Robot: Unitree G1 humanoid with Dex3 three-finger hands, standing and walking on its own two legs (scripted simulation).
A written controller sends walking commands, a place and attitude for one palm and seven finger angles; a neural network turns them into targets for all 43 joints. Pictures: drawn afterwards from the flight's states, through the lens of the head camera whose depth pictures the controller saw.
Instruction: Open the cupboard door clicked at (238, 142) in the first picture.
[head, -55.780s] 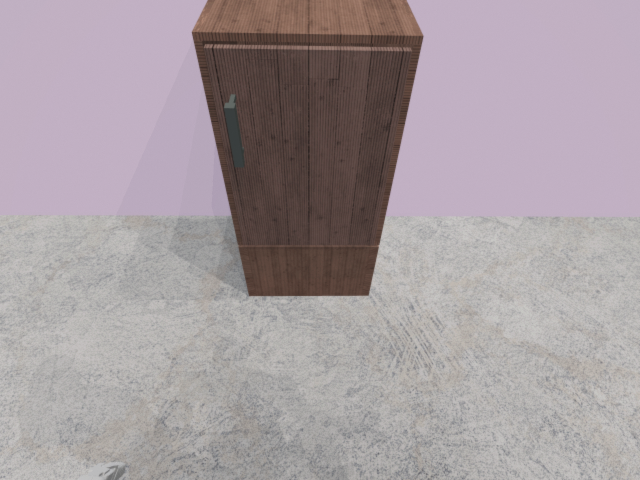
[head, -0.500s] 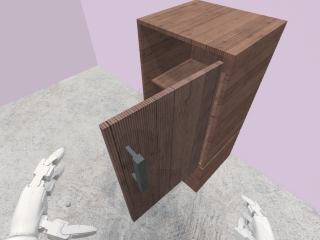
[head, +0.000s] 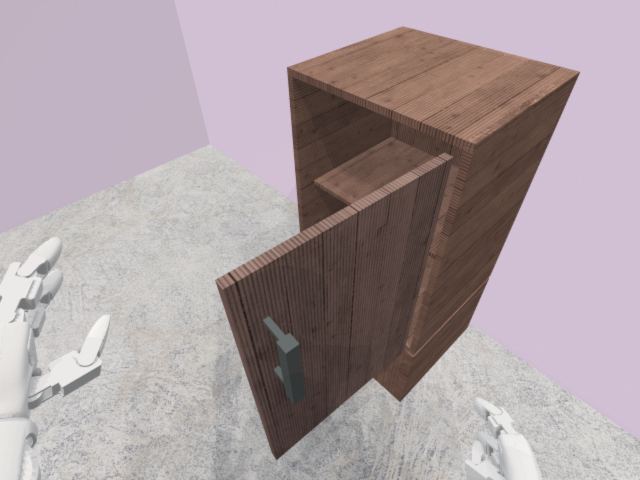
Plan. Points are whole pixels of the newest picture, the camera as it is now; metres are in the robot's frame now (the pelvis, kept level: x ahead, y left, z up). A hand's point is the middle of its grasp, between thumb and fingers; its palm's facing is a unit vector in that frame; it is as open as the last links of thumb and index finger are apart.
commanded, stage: draw the hand back to the body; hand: left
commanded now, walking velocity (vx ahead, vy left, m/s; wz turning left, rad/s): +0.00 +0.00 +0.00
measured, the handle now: (283, 361) +0.28 +0.10 -0.02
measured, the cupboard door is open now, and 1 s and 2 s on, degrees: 86 86 86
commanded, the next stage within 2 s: step back with the hand held close in 0.42 s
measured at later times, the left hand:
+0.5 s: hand (89, 347) +0.18 +0.25 +0.16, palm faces +0.45 -0.80 -0.39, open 7.4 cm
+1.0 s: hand (60, 371) +0.16 +0.26 +0.16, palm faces +0.37 -0.77 -0.52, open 7.4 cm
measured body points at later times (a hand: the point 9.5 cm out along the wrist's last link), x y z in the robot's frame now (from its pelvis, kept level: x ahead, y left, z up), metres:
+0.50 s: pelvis -0.01 -0.01 +0.00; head -0.03 -0.03 +0.45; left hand +0.15 +0.29 +0.18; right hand +0.18 -0.24 -0.08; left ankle -0.03 +0.10 -0.74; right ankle +0.00 -0.12 -0.74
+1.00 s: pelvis -0.05 +0.00 +0.00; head -0.03 +0.00 +0.45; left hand +0.13 +0.30 +0.18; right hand +0.12 -0.25 -0.08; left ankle -0.02 +0.10 -0.74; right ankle +0.00 -0.12 -0.74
